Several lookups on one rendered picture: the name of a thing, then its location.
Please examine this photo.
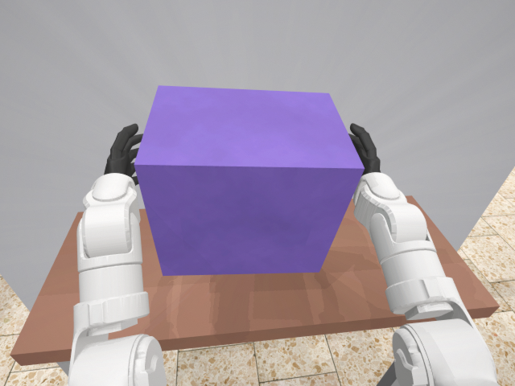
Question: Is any table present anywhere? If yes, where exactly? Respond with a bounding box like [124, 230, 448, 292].
[10, 195, 500, 386]

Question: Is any left robot forearm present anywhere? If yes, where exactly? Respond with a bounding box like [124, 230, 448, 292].
[67, 173, 150, 386]

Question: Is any robot left upper arm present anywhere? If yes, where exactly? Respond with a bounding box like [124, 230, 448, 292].
[69, 334, 167, 386]

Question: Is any right robot hand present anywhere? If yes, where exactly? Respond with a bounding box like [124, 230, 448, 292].
[348, 123, 381, 176]

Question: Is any robot right upper arm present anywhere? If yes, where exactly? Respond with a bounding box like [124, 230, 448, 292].
[392, 318, 500, 386]

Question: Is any carton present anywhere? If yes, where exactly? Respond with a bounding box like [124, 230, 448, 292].
[134, 85, 365, 276]

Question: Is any left robot hand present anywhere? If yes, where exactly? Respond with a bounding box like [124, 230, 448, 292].
[104, 124, 143, 186]

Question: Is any right robot forearm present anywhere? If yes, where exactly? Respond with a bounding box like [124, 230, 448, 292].
[353, 172, 497, 381]

